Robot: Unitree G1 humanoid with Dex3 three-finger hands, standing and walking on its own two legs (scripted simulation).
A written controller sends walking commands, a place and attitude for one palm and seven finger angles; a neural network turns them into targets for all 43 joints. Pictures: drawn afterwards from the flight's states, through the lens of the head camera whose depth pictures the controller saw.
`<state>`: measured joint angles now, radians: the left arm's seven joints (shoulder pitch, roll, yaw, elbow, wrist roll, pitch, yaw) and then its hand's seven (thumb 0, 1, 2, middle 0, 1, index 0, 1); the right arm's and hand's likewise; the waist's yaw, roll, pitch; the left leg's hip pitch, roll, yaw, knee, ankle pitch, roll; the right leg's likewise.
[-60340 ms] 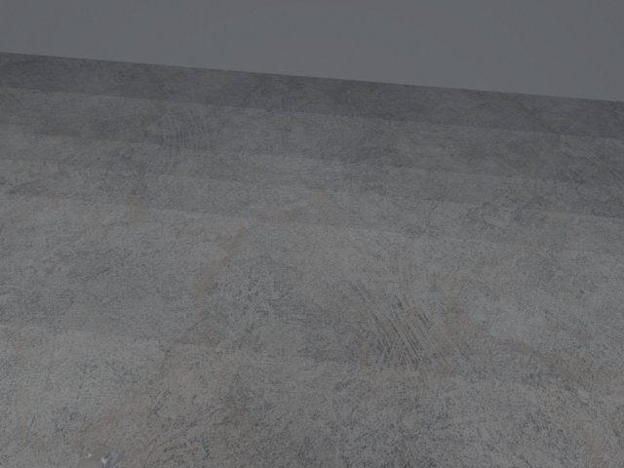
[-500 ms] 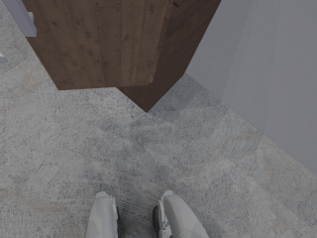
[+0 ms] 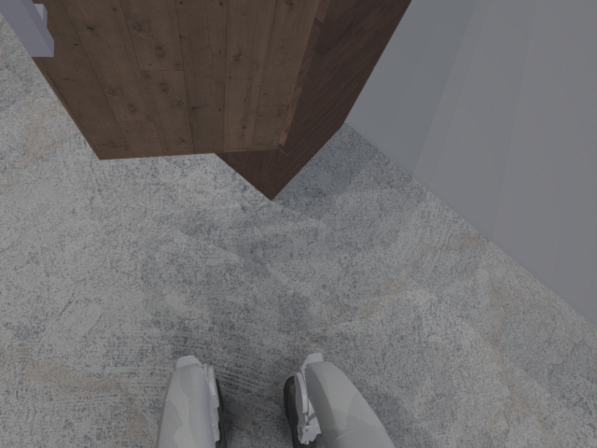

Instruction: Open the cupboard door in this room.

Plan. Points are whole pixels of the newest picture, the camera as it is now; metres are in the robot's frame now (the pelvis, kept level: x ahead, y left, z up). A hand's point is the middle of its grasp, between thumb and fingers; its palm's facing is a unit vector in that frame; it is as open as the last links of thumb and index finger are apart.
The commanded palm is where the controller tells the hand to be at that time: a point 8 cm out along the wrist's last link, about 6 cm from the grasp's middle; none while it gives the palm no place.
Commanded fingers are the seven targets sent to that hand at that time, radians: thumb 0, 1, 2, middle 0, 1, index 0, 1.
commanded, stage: move the hooked fingers beside the handle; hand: left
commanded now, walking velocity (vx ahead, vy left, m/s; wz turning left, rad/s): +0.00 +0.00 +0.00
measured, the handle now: out of the picture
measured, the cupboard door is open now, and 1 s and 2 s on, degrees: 49 49 49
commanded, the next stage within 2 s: slide the fingers in behind the handle in 0.50 s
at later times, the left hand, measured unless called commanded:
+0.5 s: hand out of the picture +0.54 +0.31 +0.09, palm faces +0.10 -0.99 -0.02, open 13.9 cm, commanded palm +0.55 +0.33 +0.08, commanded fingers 0.00 -0.50 0.30 -0.30 -1.20 -0.30 -1.20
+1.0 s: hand out of the picture +0.55 +0.29 +0.09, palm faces +0.08 -1.00 +0.00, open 14.0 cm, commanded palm +0.55 +0.30 +0.08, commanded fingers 0.00 -0.50 0.30 -0.30 -1.20 -0.30 -1.20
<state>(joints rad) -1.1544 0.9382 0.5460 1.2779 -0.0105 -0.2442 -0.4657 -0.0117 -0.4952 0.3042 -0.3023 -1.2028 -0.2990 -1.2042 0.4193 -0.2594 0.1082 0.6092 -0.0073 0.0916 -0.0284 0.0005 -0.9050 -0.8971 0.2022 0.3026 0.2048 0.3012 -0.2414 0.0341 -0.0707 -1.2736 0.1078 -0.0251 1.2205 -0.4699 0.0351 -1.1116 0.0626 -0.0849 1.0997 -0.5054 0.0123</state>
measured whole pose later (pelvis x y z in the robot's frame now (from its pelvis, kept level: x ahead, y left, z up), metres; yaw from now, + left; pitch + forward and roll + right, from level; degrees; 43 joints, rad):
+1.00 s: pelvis -0.01 +0.00 +0.00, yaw +0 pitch +29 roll -8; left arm -1.16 0.87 0.51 1.28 -0.02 -0.26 -0.41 -0.01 -0.50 0.30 -0.30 -1.20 -0.30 -1.20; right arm 0.39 -0.27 0.10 0.61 -0.01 0.07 -0.03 0.00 -0.91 -0.90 0.20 0.30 0.20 0.30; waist -0.25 0.04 -0.08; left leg -1.28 0.11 -0.04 1.23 -0.47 0.03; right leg -1.11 0.07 -0.09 1.12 -0.51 0.01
